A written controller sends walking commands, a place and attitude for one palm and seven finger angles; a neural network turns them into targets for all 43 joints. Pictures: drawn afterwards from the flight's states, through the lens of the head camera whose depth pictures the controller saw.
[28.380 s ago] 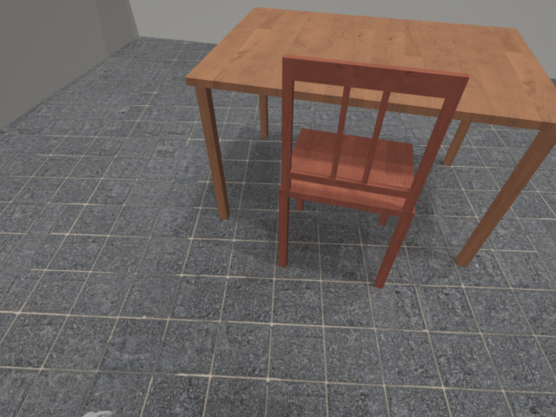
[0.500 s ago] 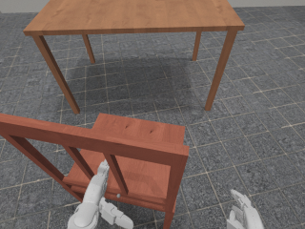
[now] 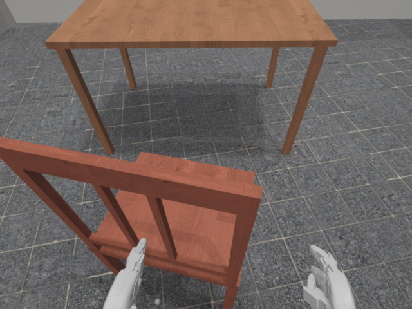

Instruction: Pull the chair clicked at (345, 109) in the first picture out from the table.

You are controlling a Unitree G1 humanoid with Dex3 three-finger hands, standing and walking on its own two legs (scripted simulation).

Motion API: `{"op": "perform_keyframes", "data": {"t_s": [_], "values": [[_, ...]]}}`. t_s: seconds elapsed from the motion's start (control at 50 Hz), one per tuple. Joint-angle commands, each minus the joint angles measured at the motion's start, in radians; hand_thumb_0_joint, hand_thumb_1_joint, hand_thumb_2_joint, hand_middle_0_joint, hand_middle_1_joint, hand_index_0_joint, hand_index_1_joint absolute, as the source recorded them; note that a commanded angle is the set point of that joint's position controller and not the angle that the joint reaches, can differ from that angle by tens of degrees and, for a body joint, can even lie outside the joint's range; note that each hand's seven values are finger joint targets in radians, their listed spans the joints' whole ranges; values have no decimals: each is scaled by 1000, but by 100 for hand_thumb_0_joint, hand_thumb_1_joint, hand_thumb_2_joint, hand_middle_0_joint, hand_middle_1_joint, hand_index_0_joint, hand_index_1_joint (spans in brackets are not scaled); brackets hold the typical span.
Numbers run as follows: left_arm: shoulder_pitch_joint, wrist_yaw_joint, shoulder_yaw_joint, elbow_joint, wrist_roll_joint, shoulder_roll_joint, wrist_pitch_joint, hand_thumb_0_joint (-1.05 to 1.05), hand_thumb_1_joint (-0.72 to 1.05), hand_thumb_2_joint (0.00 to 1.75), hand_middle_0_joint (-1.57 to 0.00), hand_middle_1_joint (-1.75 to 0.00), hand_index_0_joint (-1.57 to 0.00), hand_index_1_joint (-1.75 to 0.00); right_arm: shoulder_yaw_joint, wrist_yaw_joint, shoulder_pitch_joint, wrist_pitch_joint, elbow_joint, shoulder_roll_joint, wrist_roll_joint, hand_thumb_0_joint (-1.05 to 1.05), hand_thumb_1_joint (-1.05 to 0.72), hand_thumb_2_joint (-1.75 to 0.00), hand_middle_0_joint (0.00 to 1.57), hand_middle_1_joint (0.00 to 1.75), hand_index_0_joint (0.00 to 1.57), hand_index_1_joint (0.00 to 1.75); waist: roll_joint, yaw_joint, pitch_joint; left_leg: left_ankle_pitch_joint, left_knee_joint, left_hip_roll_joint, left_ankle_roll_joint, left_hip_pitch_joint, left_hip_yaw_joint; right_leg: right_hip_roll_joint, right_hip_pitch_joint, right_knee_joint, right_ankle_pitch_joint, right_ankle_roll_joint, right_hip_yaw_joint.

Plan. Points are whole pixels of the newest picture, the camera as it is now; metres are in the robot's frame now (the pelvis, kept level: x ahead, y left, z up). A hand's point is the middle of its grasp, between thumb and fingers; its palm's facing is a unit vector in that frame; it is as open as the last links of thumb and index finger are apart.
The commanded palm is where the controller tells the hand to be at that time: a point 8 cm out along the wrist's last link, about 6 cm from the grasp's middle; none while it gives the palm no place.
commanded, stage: draw the fingers out of the gap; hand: left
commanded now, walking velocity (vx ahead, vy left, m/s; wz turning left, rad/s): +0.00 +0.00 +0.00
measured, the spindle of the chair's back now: (121, 221) +0.31 +0.19 -0.01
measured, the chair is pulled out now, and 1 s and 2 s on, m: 0.61 0.61 0.61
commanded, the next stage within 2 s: draw the hand back to the body in 0.02 s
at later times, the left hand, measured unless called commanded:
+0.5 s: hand (127, 284) +0.17 +0.13 +0.06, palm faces -0.04 -1.00 -0.05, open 17.5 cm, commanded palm +0.13 +0.19 +0.08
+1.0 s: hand (42, 256) +0.18 +0.22 +0.14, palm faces +0.30 -0.87 -0.39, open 14.2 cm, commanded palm +0.14 +0.26 +0.17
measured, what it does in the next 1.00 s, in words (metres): stands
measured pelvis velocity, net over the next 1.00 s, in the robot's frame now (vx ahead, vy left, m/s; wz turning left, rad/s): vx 0.01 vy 0.01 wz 0.00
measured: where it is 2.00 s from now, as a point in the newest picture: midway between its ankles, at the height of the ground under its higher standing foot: outside the picture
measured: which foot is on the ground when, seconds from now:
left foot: down 0.00-1.00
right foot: down 0.00-1.00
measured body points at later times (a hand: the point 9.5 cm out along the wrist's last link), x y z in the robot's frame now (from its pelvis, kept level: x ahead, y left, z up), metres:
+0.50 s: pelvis -0.01 +0.01 -0.03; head +0.03 +0.00 +0.42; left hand +0.16 +0.18 +0.07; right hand +0.18 -0.21 -0.10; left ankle +0.00 +0.13 -0.68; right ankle +0.01 -0.13 -0.68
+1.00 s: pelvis +0.01 +0.01 +0.04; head -0.01 -0.01 +0.49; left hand +0.16 +0.27 +0.17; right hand +0.20 -0.21 -0.03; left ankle -0.01 +0.13 -0.68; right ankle +0.01 -0.13 -0.68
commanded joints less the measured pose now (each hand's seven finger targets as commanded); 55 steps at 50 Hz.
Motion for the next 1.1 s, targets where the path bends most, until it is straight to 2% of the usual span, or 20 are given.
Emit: {"op": "perform_keyframes", "data": {"t_s": [0.0,0.1,0.12,0.14,0.16,0.2,0.28,0.34,0.4,0.48,0.52,0.62,0.64,0.66,0.68,0.72,0.8,0.92,1.06,1.08], "values": [[33,5,39,-243,6,62,-74,0,-55,20,0,0,0,0,-49,-13,-82,-64,-180,-97,0,0,-90,-90,20,30,20,30,-88,-10,-76,193,-127,-27,54,14,32,15,76,-173,130,-21,-3],[124,5,3,-301,24,40,-87,0,-55,20,0,0,0,0,-54,-11,-85,-68,-202,-88,5,0,-90,-90,20,30,20,30,-44,-1,-82,201,-125,-25,53,16,27,19,54,-142,130,-27,-15],[138,2,-22,-316,25,23,-89,0,-55,20,0,0,0,0,-52,-11,-83,-71,-208,-88,5,0,-90,-90,20,30,20,30,-60,-7,-90,199,-121,-26,54,16,27,19,51,-138,130,-23,-15],[46,-3,10,-443,-128,-75,-223,0,-55,20,0,0,0,0,-48,-12,-88,-100,-195,-73,7,0,-90,-90,20,30,20,30,-115,-7,-64,199,-81,-36,45,-17,24,31,0,-122,139,-20,-44],[86,-6,53,-385,-123,-14,-286,0,-55,20,0,0,0,0,-55,-12,-85,-118,-162,-81,5,0,-90,-90,20,30,20,30,-98,7,-95,189,-65,-36,43,-22,28,33,0,-106,123,-23,-35],[108,-8,117,-398,-141,30,-348,0,-55,20,0,0,0,0,-59,-12,-77,-127,-150,-80,8,0,-90,-90,20,30,20,30,-66,19,-95,194,-70,-34,40,-30,24,34,0,-97,113,-28,-37],[98,-31,121,-390,-143,9,-517,0,-55,20,0,0,0,0,-69,15,-82,-136,-125,-68,10,0,-90,-90,20,30,20,30,-11,26,-90,193,-34,-28,27,-58,24,36,-71,-33,92,-33,-40],[120,-68,120,-337,-131,18,-620,0,-55,20,0,0,0,0,-81,42,-105,-127,-114,-71,7,0,-90,-90,20,30,20,30,-24,29,-102,180,-6,-16,25,-98,22,30,-92,4,84,-35,-32],[183,-123,143,-342,-143,52,-543,0,-55,20,0,0,0,0,-84,44,-124,-98,-156,-80,24,0,-90,-90,20,30,20,30,-12,45,-128,148,-57,-13,32,-66,28,27,-1,-45,65,-33,-16],[125,-128,236,-502,-193,120,-443,0,-55,20,0,0,0,0,-75,8,-129,-79,-183,-72,40,0,-90,-90,20,30,20,30,-55,42,-164,155,-92,-13,44,-17,26,25,72,-90,81,-22,-16],[100,-105,299,-530,-221,141,-435,0,-55,20,0,0,0,0,-70,-9,-123,-81,-167,-61,41,0,-90,-90,20,30,20,30,-58,43,-149,186,-104,-12,43,3,21,29,90,-106,112,-21,-26],[86,-111,318,-480,-261,113,-449,0,-37,29,-2,-4,-2,-4,-62,-14,-103,-119,-113,-61,43,0,-90,-90,20,30,20,30,-60,27,-85,235,-134,-5,39,52,12,32,98,-148,163,-15,-45],[172,-7,360,-428,-100,275,-349,0,-33,31,-3,-5,-3,-5,-55,-33,-89,-82,-111,-59,23,0,-90,-90,20,30,20,30,-33,92,-122,252,-196,35,34,107,11,-4,202,-184,178,-48,5],[175,24,293,-496,-89,170,-310,0,-30,32,-4,-5,-4,-5,-41,-36,-86,-71,-139,-46,20,0,-90,-90,20,30,20,30,-12,63,-72,274,-214,25,34,126,15,-12,209,-204,213,-45,-8],[173,39,286,-482,-82,160,-289,0,-26,34,-4,-6,-4,-6,-46,-36,-86,-67,-129,-49,20,0,-90,-90,20,30,20,30,-38,59,-62,287,-219,30,32,140,11,-15,217,-214,233,-43,-13],[164,61,302,-443,-70,165,-257,0,-19,37,-5,-8,-5,-8,-42,-39,-105,-50,-102,-50,16,0,-90,-90,20,30,20,30,-13,62,-2,309,-246,34,32,168,15,-13,247,-247,254,-44,-14],[44,103,402,-485,-64,279,-251,0,-4,44,-7,-10,-7,-10,-28,-55,-136,-53,-85,-59,8,0,-90,-90,20,30,20,30,-36,71,43,272,-314,33,35,225,13,-13,311,-344,217,-47,-11],[-40,124,452,-486,-67,291,-259,0,17,55,-10,-15,-10,-15,-13,-54,-151,-88,-42,-60,4,0,-90,-90,20,30,20,30,65,74,92,280,-409,31,27,337,7,-12,371,-425,222,-51,-8],[-67,120,529,-406,-77,297,-276,0,43,67,-13,-20,-13,-20,-28,-41,-180,-86,2,-71,-4,0,-90,-90,20,30,20,30,-29,85,110,337,-486,37,31,411,16,-5,448,-483,295,-43,-3],[-82,119,544,-414,-76,307,-280,0,47,69,-14,-21,-14,-21,-29,-39,-184,-87,4,-73,-6,0,-90,-90,20,30,20,30,-9,87,103,350,-494,37,32,423,20,-7,461,-488,312,-43,-2]]}}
